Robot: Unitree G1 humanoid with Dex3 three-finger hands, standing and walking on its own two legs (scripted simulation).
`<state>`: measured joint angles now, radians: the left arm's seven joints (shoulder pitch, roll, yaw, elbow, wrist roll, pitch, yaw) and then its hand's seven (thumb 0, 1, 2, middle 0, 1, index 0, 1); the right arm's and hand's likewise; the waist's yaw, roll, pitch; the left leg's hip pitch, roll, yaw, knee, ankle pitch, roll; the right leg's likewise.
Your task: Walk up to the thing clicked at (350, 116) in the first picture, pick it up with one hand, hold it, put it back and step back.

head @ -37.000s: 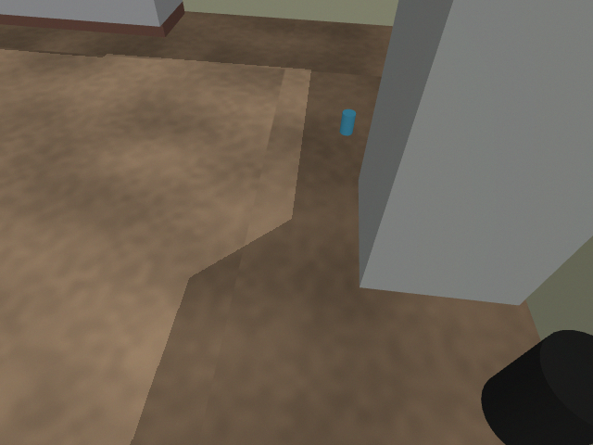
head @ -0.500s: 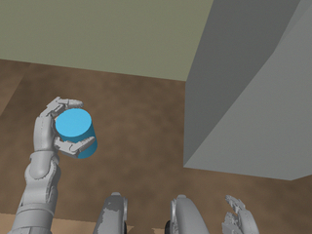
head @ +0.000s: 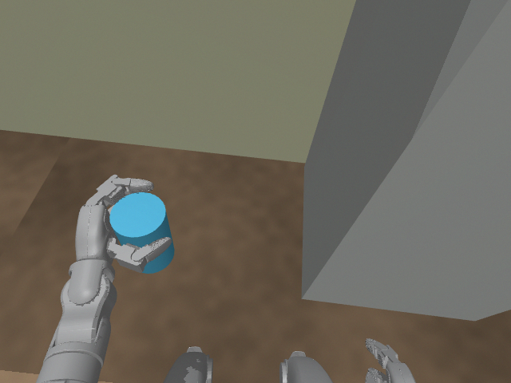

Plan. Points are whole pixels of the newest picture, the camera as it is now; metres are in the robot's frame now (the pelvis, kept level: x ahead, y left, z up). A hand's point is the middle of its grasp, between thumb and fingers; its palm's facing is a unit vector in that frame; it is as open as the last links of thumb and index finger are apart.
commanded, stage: lift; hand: left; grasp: from the side
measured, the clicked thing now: (145, 235) +0.34 +0.18 +0.00
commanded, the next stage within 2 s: hold in 0.50 s
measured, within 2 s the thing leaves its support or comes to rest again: neither
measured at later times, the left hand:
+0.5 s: hand (144, 210) +0.35 +0.16 +0.06, palm faces +0.13 -0.99 -0.03, open 10.8 cm
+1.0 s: hand (141, 209) +0.35 +0.16 +0.08, palm faces +0.13 -0.99 -0.03, open 10.7 cm
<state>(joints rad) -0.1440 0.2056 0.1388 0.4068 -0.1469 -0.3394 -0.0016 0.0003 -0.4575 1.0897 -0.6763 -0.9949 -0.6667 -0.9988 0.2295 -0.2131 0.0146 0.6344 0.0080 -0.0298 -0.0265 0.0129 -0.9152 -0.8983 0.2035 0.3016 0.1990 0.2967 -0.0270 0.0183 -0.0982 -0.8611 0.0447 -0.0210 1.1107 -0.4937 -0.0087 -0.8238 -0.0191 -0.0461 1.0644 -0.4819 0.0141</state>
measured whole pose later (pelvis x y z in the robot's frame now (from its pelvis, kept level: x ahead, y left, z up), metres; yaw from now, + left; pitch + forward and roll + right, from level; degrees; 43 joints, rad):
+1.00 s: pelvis +0.01 +0.00 +0.04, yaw +0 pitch +7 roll -1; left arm -0.13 0.18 0.12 0.46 -0.14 -0.36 0.00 0.00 -0.44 1.07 -0.67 -0.99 -0.66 -0.99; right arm 0.23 -0.22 0.01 0.64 0.00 0.00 -0.02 0.01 -0.93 -0.90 0.20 0.30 0.20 0.30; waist -0.02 0.01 -0.04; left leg -0.58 0.04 0.00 0.88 -0.42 -0.01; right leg -0.55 -0.02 -0.04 0.84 -0.41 0.01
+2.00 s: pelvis +0.01 -0.01 +0.05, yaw +0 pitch +4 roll -1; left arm -0.13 0.18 0.11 0.47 -0.14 -0.37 0.00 0.00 -0.44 1.06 -0.67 -0.99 -0.66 -1.00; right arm 0.22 -0.22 0.00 0.66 0.00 -0.02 -0.02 0.01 -0.92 -0.91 0.20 0.30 0.20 0.30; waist -0.02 0.01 -0.02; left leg -0.51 0.04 0.00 0.81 -0.38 -0.01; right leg -0.49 -0.02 -0.03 0.79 -0.38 0.01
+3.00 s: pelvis +0.01 +0.00 +0.05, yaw +0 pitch +5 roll -1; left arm -0.14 0.18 0.11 0.46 -0.13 -0.36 0.01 0.00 -0.44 1.06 -0.67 -1.00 -0.66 -1.00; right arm 0.23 -0.21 0.00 0.67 0.00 -0.02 -0.01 0.01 -0.93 -0.91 0.20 0.30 0.20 0.30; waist -0.02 0.01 -0.03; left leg -0.52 0.04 0.00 0.82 -0.40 -0.01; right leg -0.49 -0.02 -0.03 0.79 -0.39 0.02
